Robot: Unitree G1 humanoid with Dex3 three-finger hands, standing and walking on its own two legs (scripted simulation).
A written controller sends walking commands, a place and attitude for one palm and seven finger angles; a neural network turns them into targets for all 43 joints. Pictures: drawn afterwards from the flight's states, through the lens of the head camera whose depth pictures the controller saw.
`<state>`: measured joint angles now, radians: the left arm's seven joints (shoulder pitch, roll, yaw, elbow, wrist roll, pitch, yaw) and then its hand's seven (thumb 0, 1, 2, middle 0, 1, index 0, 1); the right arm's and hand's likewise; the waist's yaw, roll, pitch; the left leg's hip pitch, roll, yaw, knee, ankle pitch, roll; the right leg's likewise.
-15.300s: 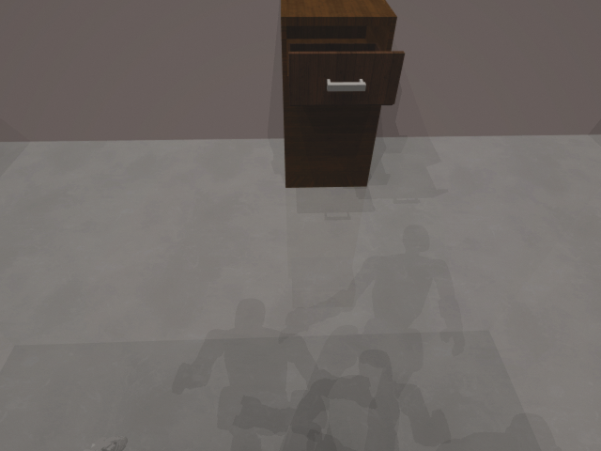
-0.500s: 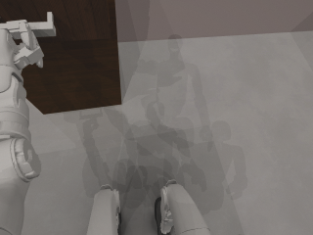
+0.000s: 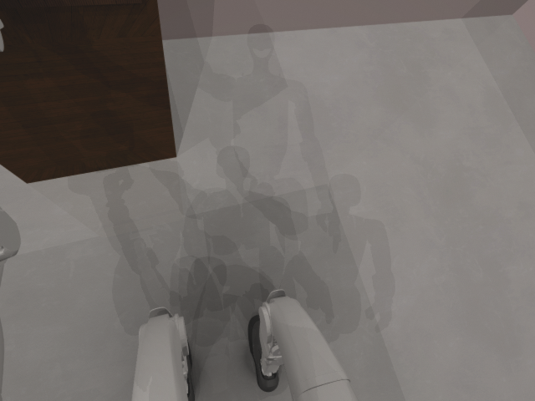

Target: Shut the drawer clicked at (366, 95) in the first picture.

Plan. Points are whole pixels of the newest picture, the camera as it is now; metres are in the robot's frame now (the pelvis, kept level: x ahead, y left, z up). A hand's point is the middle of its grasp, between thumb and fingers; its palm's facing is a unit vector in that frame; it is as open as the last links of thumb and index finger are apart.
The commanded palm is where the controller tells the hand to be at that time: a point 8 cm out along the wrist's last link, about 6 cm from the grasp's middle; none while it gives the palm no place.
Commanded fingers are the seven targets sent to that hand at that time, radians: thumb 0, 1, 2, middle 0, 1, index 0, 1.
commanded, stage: push the drawer shut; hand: left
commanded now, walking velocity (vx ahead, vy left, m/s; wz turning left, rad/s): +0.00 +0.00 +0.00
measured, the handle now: out of the picture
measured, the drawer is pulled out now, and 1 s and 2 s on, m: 0.01 0.00 0.00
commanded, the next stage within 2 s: pull the fist back off the drawer in 0.28 s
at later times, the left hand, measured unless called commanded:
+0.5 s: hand out of the picture +0.61 +0.26 +0.08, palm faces +0.14 -0.99 -0.06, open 3.2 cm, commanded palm +0.64 +0.24 +0.08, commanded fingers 0.00 0.90 0.90 -1.40 -1.60 -1.40 -1.60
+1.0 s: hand out of the picture +0.60 +0.24 +0.08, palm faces +0.15 -0.99 -0.03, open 3.3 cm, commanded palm +0.58 +0.25 +0.08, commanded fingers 0.00 0.90 0.90 -1.40 -1.60 -1.40 -1.60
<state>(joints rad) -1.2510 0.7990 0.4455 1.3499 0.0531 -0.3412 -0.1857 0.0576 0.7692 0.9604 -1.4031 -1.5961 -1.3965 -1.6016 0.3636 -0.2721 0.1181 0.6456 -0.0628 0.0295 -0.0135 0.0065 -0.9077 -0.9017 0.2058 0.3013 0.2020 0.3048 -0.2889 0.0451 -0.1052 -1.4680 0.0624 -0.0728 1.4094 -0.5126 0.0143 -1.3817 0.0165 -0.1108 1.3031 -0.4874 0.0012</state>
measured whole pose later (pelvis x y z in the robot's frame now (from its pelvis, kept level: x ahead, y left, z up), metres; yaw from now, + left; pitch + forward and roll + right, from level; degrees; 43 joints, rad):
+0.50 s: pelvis +0.00 +0.00 +0.00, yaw -1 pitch +34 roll -9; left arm -1.36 0.88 0.39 1.33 0.08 -0.25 -0.20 0.04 0.66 0.97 -1.40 -1.60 -1.40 -1.60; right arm 0.37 -0.26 0.15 0.65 -0.07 0.00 -0.02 0.01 -0.91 -0.90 0.21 0.30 0.20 0.30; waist -0.32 0.04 -0.09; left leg -1.53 0.06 -0.10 1.42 -0.50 0.02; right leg -1.42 0.02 -0.13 1.29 -0.47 0.00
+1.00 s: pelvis +0.01 +0.01 +0.01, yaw -1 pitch +32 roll -7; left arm -1.15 0.75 0.50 1.20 0.03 -0.28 -0.19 0.03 0.85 0.91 -1.40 -1.60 -1.40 -1.60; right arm 0.40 -0.25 0.11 0.62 -0.06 0.05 0.03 0.01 -0.91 -0.90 0.21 0.30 0.20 0.30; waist -0.27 0.05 -0.10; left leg -1.42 0.08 -0.06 1.37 -0.53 0.02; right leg -1.33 0.03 -0.09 1.25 -0.48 0.01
